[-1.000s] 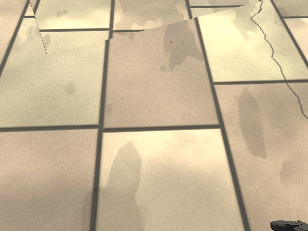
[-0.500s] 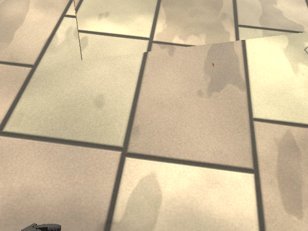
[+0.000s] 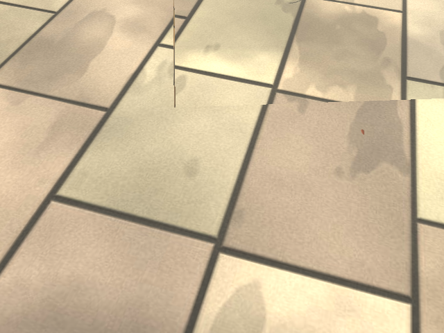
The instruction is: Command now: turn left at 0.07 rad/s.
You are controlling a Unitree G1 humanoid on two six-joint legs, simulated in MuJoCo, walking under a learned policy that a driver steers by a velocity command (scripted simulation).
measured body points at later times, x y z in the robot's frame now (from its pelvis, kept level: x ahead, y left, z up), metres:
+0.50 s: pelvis +0.02 +0.02 +0.00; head +0.02 +0.02 +0.45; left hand +0.09 +0.29 -0.14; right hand +0.09 -0.24 -0.13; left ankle -0.02 +0.13 -0.74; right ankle +0.04 -0.14 -0.74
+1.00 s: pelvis +0.17 -0.04 +0.01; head +0.19 -0.05 +0.46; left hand +0.12 +0.21 -0.13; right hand +0.35 -0.29 -0.10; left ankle +0.33 +0.13 -0.68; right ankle +0.07 -0.12 -0.74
